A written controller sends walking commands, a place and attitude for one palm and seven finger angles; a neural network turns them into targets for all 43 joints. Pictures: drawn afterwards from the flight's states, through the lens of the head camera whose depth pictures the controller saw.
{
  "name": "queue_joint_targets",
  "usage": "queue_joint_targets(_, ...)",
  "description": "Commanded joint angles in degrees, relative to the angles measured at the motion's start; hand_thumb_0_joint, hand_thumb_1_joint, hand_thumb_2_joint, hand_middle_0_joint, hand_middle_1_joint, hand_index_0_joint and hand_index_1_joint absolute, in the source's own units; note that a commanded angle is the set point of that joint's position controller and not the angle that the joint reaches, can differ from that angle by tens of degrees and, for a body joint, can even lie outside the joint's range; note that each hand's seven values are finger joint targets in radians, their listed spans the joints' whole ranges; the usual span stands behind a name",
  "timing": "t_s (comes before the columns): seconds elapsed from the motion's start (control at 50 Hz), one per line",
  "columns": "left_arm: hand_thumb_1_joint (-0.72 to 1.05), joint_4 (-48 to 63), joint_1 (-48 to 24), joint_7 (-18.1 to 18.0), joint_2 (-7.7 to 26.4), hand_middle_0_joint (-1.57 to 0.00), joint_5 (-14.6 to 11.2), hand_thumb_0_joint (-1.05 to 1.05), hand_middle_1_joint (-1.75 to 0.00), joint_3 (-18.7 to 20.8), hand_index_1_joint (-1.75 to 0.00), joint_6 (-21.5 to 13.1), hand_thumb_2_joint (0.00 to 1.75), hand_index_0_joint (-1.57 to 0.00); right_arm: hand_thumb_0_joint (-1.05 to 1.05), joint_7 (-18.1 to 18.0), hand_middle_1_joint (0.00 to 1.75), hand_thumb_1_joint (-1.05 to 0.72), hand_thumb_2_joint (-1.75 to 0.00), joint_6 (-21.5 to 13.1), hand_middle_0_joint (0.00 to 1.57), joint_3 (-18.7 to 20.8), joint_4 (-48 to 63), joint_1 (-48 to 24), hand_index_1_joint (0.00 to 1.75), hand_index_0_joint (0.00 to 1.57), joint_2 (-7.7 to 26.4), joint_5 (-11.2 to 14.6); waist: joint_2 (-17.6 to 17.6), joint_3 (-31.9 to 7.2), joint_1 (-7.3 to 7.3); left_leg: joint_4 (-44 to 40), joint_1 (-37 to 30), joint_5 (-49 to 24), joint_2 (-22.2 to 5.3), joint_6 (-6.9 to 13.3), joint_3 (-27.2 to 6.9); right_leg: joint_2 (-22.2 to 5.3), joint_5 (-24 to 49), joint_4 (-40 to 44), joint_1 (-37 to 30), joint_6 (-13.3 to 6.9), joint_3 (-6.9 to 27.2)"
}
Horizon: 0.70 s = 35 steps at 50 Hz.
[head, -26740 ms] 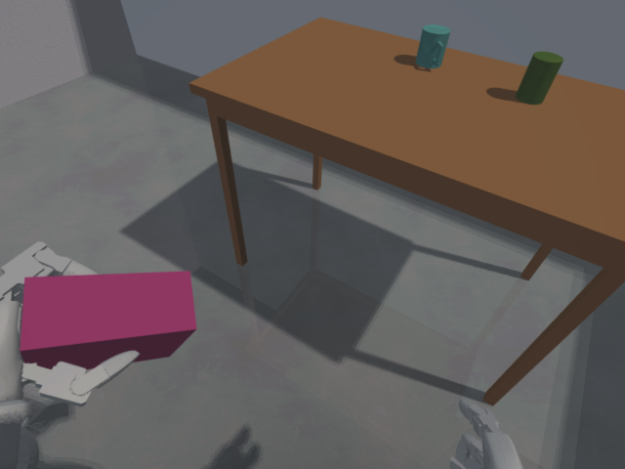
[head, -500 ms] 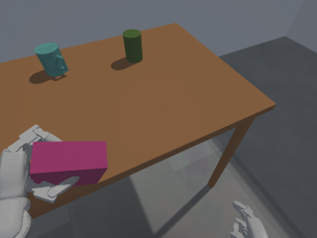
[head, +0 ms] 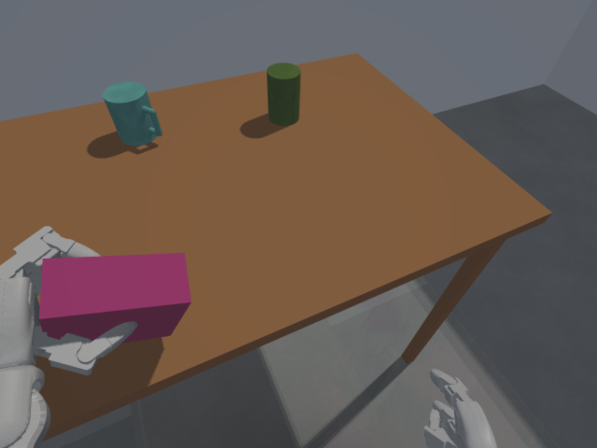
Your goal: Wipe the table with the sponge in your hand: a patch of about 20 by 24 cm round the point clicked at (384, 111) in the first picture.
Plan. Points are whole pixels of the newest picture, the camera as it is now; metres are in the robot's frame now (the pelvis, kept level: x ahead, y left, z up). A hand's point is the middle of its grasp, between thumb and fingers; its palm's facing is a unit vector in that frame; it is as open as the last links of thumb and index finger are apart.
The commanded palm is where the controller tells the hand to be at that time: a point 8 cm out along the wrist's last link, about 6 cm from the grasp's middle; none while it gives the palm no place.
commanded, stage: come to a stop and stand still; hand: left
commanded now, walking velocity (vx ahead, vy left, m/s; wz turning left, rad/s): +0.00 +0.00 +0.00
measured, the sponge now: (138, 301) +0.24 +0.21 +0.10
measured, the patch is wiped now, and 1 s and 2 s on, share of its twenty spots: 0.00 0.00 0.00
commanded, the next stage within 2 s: look again from close up in 0.28 s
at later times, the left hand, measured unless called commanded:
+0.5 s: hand (78, 298) +0.22 +0.24 +0.15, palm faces +0.39 -0.85 -0.35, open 9.8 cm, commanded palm +0.16 +0.28 +0.18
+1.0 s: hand (99, 311) +0.20 +0.22 +0.16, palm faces +0.38 -0.85 -0.35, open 9.8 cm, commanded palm +0.15 +0.26 +0.18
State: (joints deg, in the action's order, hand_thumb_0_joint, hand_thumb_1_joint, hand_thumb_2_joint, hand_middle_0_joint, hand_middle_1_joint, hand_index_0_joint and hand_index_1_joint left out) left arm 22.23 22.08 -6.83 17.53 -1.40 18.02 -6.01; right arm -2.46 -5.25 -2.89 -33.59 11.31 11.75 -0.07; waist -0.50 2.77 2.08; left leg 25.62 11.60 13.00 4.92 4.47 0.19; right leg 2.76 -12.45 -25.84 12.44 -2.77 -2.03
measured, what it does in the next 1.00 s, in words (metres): stands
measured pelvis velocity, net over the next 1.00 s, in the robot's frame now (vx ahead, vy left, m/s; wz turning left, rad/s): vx -0.01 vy -0.03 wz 0.01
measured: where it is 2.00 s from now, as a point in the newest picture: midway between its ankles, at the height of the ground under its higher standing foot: outside the picture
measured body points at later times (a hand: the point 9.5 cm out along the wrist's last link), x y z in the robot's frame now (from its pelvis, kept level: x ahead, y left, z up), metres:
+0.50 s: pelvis +0.00 +0.00 +0.00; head +0.01 +0.00 +0.45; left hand +0.19 +0.29 +0.17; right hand +0.18 -0.22 -0.08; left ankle +0.01 +0.07 -0.74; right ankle +0.02 -0.09 -0.74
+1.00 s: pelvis -0.01 -0.03 +0.00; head -0.01 -0.03 +0.45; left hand +0.18 +0.26 +0.18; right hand +0.17 -0.25 -0.08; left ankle +0.01 +0.07 -0.74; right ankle +0.02 -0.09 -0.74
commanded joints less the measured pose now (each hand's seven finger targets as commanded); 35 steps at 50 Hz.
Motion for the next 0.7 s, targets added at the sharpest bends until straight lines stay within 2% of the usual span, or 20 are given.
queue_joint_targets(0.0,0.10,21.11,-8.17,-1.78,12.99,-1.20,-0.67,0.00,-1.60,7.25,-1.60,-5.77,1.30,-1.20,0.00,-0.15,0.30,-0.90,-0.90,-3.98,0.20,3.21,9.94,-6.19,0.30,0.20,7.36,0.03,8.56,-9.82,-0.77,-6.41,-0.96,-10.33,-11.54,-3.92,-10.45,-5.49,7.06,1.04,-4.99,1.25,4.08)
queue_joint_targets(0.04,0.10,18.99,-3.79,-1.95,14.72,-1.20,-0.70,0.00,-1.60,10.12,-1.60,-5.71,1.30,-1.20,0.00,0.14,0.30,-0.90,-0.90,-3.90,0.20,3.57,9.41,-6.02,0.30,0.20,7.52,0.32,7.84,-11.71,-0.81,-4.80,-3.02,-15.00,-11.03,-4.56,-9.31,-5.44,8.50,0.90,-5.08,1.01,4.29)
queue_joint_targets(0.06,0.10,18.37,-2.29,-1.53,11.62,-1.20,-1.20,0.00,-1.60,8.04,-1.60,-5.79,1.30,-1.20,0.00,0.23,0.30,-0.90,-0.90,-3.35,0.20,3.32,9.58,-5.22,0.30,0.20,6.83,0.18,6.59,-11.64,-0.91,-4.07,-3.07,-18.52,-11.15,-5.37,-9.46,-5.61,9.11,1.01,-5.24,0.97,3.26)
queue_joint_targets(0.14,0.10,12.50,4.25,-0.85,11.90,-1.20,-1.91,0.00,-1.60,9.62,-1.60,-4.96,1.30,-1.20,0.00,0.48,0.30,-0.90,-0.90,-2.19,0.20,3.82,9.58,-5.26,0.30,0.20,7.36,0.95,4.34,-10.80,-1.26,-4.17,-3.72,-20.70,-11.29,-6.31,-8.91,-5.49,8.62,1.60,-3.61,1.31,3.53)
queue_joint_targets(0.16,0.10,12.08,4.37,-0.32,9.07,-1.20,-2.28,0.00,-1.60,6.94,-1.60,-4.92,1.30,-1.20,0.00,0.44,0.30,-0.90,-0.90,-1.54,0.20,3.62,9.78,-4.55,0.30,0.20,7.09,0.86,3.26,-9.83,-1.35,-4.14,-2.60,-21.05,-11.56,-6.50,-9.14,-5.54,8.90,2.05,-3.69,1.39,2.72)
queue_joint_targets(0.18,0.10,13.16,2.39,-0.20,10.64,-1.20,-2.25,0.00,-1.60,7.58,-1.60,-4.85,1.30,-1.20,0.00,0.33,0.30,-0.90,-0.90,-1.34,0.20,3.88,10.15,-4.92,0.30,0.20,7.60,1.10,2.99,-9.34,-1.45,-4.38,-1.82,-20.49,-11.64,-6.77,-9.13,-5.81,9.18,2.20,-3.95,1.38,2.86)
queue_joint_targets(0.22,0.10,13.61,1.14,0.03,11.04,-1.20,-2.44,0.00,-1.60,7.48,-1.60,-4.87,1.30,-1.20,0.00,0.06,0.30,-0.90,-0.90,-1.19,0.20,3.88,10.34,-5.17,0.30,0.20,7.56,1.21,1.20,-9.64,-1.60,-4.26,-1.46,-18.64,-11.59,-6.25,-8.94,-6.26,10.57,2.54,-4.73,1.44,3.46)
queue_joint_targets(0.24,0.10,14.76,0.91,-0.35,12.84,-1.20,-2.17,0.00,-1.60,8.99,-1.60,-4.83,1.30,-1.20,0.00,0.02,0.30,-0.90,-0.90,-1.39,0.20,3.81,10.10,-6.18,0.30,0.20,7.59,1.52,2.35,-10.97,-1.55,-4.66,-3.34,-17.66,-11.29,-6.01,-8.47,-6.05,10.05,2.14,-4.18,1.52,4.24)
queue_joint_targets(0.26,0.10,14.37,0.72,-0.05,10.27,-1.20,-2.51,0.00,-1.60,6.58,-1.60,-5.03,1.30,-1.20,0.00,-0.23,0.30,-0.90,-0.90,-1.19,0.20,3.40,10.16,-5.73,0.30,0.20,7.11,1.04,1.70,-10.23,-1.43,-5.03,-2.27,-16.96,-11.40,-5.87,-8.95,-6.17,10.06,2.33,-4.47,1.67,3.54)
queue_joint_targets(0.32,0.10,17.71,-3.75,-0.39,12.36,-1.20,-2.34,0.00,-1.60,6.83,-1.60,-5.15,1.30,-1.20,0.00,-0.68,0.30,-0.90,-0.90,-1.71,0.20,3.55,10.43,-6.30,0.30,0.20,7.37,1.04,3.20,-10.08,-1.41,-5.42,-1.75,-13.41,-11.20,-5.21,-8.92,-7.06,10.22,3.15,-5.59,1.38,5.03)
queue_joint_targets(0.34,0.10,18.47,-4.30,-0.95,14.26,-1.20,-2.10,0.00,-1.60,8.48,-1.60,-5.03,1.30,-1.20,0.00,-0.72,0.30,-0.90,-0.90,-2.03,0.20,3.36,9.93,-7.18,0.30,0.20,7.33,1.37,4.44,-10.63,-1.36,-5.80,-2.83,-11.78,-10.78,-4.98,-8.84,-6.81,9.61,3.09,-5.06,1.34,6.12)
queue_joint_targets(0.36,0.10,17.82,-4.34,-0.74,11.26,-1.20,-2.33,0.00,-1.60,5.91,-1.60,-5.29,1.30,-1.20,0.00,-0.86,0.30,-0.90,-0.90,-1.97,0.20,3.10,9.91,-6.47,0.30,0.20,6.99,0.91,3.92,-9.82,-1.27,-6.04,-1.73,-9.93,-10.80,-4.70,-9.01,-6.87,8.92,3.48,-5.40,1.40,5.19)
queue_joint_targets(0.42,0.10,19.07,-6.01,-1.10,12.73,-1.20,-2.01,0.00,-1.60,6.42,-1.60,-5.47,1.30,-1.20,0.00,-0.91,0.30,-0.90,-0.90,-2.69,0.20,3.46,9.95,-6.16,0.30,0.20,7.31,0.94,6.46,-9.17,-1.27,-6.82,-0.65,-7.44,-10.83,-4.75,-9.68,-7.27,8.06,3.97,-6.19,0.95,5.90)
queue_joint_targets(0.44,0.10,19.12,-4.94,-1.56,14.60,-1.20,-1.86,0.00,-1.60,8.34,-1.60,-5.39,1.30,-1.20,0.00,-0.89,0.30,-0.90,-0.90,-2.84,0.20,3.43,9.51,-6.97,0.30,0.20,7.45,1.27,7.63,-9.59,-1.18,-6.98,-1.85,-7.15,-10.61,-4.70,-9.62,-6.94,7.54,3.99,-5.37,0.83,6.82)
queue_joint_targets(0.46,0.10,18.01,-3.78,-1.27,11.51,-1.20,-2.13,0.00,-1.60,5.98,-1.60,-5.62,1.30,-1.20,0.00,-0.89,0.30,-0.90,-0.90,-2.63,0.20,3.07,9.53,-6.18,0.30,0.20,6.98,0.78,6.89,-9.10,-1.08,-7.09,-0.71,-7.28,-10.69,-4.63,-9.71,-6.93,7.75,4.14,-5.99,0.95,5.47)
queue_joint_targets(0.54,0.10,15.82,0.01,-1.47,13.43,-1.20,-2.32,0.00,-1.60,8.51,-1.60,-5.38,1.30,-1.20,0.00,-0.78,0.30,-0.90,-0.90,-2.79,0.20,3.53,9.47,-6.37,0.30,0.20,7.36,1.43,4.85,-9.71,-1.23,-6.24,-1.66,-9.14,-10.45,-4.64,-9.28,-7.51,9.02,4.98,-5.96,0.73,6.54)
queue_joint_targets(0.56,0.10,14.72,0.85,-0.94,10.41,-1.20,-2.67,0.00,-1.60,5.81,-1.60,-5.60,1.30,-1.20,0.00,-0.70,0.30,-0.90,-0.90,-2.40,0.20,3.21,9.55,-5.62,0.30,0.20,7.16,0.99,4.36,-8.95,-1.29,-6.59,-0.65,-8.28,-10.59,-4.59,-9.33,-7.31,8.46,5.22,-5.64,0.93,5.55)
queue_joint_targets(0.64,0.10,12.52,1.86,-1.03,12.91,-1.20,-2.73,0.00,-1.60,8.09,-1.60,-5.02,1.30,-1.20,0.00,-0.90,0.30,-0.90,-0.90,-2.31,0.20,3.40,9.57,-6.30,0.30,0.20,7.36,1.58,2.38,-7.76,-1.39,-6.72,-0.40,-4.03,-10.41,-3.48,-9.08,-7.79,5.62,7.17,-3.80,1.07,7.53)
queue_joint_targets(0.66,0.10,12.18,1.28,-0.56,10.06,-1.20,-2.95,0.00,-1.60,5.39,-1.60,-5.24,1.30,-1.20,0.00,-0.88,0.30,-0.90,-0.90,-2.04,0.20,3.14,9.57,-5.46,0.30,0.20,7.33,1.17,1.38,-7.33,-1.53,-6.62,0.53,-3.14,-10.55,-3.22,-9.25,-7.67,4.85,7.47,-3.73,1.14,6.90)
queue_joint_targets(0.68,0.10,12.97,0.03,-0.58,11.75,-1.20,-2.81,0.00,-1.60,6.49,-1.60,-5.22,1.30,-1.20,0.00,-1.01,0.30,-0.90,-0.90,-2.21,0.20,3.45,9.91,-5.69,0.30,0.20,7.49,1.35,1.37,-7.24,-1.49,-6.46,0.59,-3.11,-10.52,-3.01,-9.19,-8.04,5.21,7.84,-3.79,1.04,7.56)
